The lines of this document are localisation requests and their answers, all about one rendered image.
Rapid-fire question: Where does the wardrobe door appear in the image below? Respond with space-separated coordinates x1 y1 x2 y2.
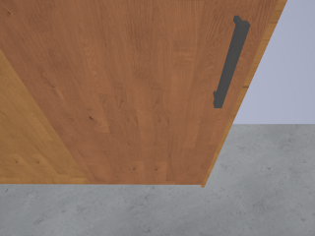
0 49 87 178
0 0 278 185

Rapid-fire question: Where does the handle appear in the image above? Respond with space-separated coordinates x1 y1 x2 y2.
213 15 251 108

